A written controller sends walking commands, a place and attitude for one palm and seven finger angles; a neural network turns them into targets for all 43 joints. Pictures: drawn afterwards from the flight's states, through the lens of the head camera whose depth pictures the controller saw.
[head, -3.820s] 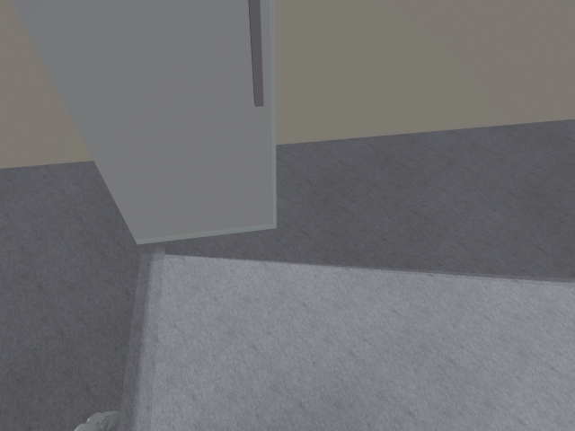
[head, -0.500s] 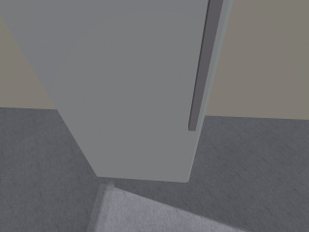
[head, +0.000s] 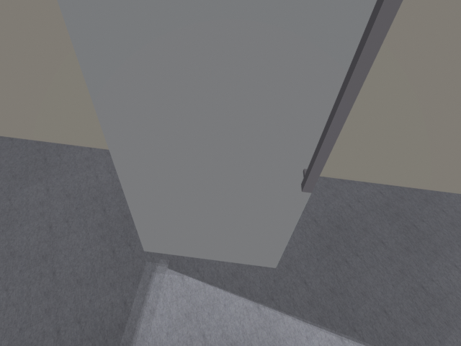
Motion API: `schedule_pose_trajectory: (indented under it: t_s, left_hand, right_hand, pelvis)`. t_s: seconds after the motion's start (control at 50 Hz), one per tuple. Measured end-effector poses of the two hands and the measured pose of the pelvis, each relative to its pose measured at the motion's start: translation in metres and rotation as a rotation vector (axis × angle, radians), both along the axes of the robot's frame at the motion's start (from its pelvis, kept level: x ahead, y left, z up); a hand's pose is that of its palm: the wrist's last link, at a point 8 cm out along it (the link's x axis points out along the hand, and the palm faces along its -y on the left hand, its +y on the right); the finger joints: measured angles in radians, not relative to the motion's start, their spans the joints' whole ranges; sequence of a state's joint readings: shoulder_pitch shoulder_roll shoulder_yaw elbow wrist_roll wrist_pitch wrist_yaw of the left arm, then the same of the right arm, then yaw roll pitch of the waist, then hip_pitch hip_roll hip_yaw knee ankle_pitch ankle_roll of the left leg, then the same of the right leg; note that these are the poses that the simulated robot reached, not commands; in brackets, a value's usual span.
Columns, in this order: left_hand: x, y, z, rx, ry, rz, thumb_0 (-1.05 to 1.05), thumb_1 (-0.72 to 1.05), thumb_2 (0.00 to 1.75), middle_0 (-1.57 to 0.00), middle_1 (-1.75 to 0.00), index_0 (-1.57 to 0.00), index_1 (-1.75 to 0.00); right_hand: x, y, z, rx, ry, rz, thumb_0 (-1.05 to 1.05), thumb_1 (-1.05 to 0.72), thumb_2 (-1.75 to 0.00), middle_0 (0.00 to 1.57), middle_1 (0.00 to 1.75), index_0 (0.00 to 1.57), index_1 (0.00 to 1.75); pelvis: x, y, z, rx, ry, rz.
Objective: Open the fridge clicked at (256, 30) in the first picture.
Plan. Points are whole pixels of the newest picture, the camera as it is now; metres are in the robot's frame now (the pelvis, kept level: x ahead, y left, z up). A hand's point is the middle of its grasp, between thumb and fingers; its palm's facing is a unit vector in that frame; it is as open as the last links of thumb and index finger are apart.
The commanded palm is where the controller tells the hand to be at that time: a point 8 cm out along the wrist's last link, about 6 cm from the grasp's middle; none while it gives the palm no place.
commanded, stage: come to a stop and stand still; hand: right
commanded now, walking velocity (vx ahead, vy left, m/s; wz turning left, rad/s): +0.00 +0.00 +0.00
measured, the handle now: (337, 107) +0.52 -0.17 +0.17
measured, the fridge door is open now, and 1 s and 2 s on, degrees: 0 0 0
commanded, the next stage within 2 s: look again from close up in 0.88 s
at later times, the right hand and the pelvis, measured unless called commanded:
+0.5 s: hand out of the picture -0.03 -0.16 -0.17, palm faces +0.06 +0.98 -0.18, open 7.4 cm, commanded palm none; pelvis -0.02 +0.01 +0.01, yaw +0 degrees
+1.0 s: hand out of the picture +0.00 -0.18 -0.16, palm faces +0.04 +0.97 -0.23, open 7.4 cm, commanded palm none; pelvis -0.02 +0.00 +0.01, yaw +0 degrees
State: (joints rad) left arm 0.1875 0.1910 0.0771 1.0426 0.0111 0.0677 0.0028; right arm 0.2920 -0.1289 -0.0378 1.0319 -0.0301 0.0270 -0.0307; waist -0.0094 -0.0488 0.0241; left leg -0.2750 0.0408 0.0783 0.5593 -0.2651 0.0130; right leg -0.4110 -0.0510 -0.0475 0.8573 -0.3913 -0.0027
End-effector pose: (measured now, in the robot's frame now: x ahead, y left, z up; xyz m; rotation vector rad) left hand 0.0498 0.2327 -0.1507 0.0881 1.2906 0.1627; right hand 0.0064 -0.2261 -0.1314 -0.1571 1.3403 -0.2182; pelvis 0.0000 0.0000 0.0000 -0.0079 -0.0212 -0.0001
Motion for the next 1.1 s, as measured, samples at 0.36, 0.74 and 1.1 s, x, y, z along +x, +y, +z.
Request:
schedule_pose_trajectory:
  t_s: [0.36, 0.74, 1.1]
  left_hand:
    - [-0.095, -0.021, 0.011, -0.017, 0.176, -0.006, 0.00, 0.91, 0.90, -0.20, -0.30, -0.19, -0.30]
    - [-0.079, -0.032, -0.001, -0.041, 0.043, -0.022, 0.00, 0.91, 0.90, -0.20, -0.30, -0.19, -0.30]
    - [-0.083, -0.021, 0.002, -0.030, 0.122, -0.033, 0.00, 0.91, 0.90, -0.20, -0.30, -0.19, -0.30]
  right_hand:
    - [-0.025, 0.011, -0.004, 0.050, 0.032, -0.007, 0.01, -0.92, -0.90, 0.20, 0.30, 0.20, 0.30]
    - [-0.041, 0.007, -0.003, 0.034, 0.028, 0.015, 0.01, -0.90, -0.90, 0.20, 0.30, 0.20, 0.30]
    - [-0.015, 0.002, 0.004, 0.012, 0.015, 0.032, 0.01, -0.91, -0.90, 0.20, 0.30, 0.20, 0.30]
  pelvis:
    - [-0.020, 0.008, 0.010, 0.006, -0.004, -0.008]
    - [-0.021, -0.006, 0.003, -0.001, -0.007, -0.006]
    - [-0.011, 0.000, 0.007, -0.008, -0.002, -0.001]
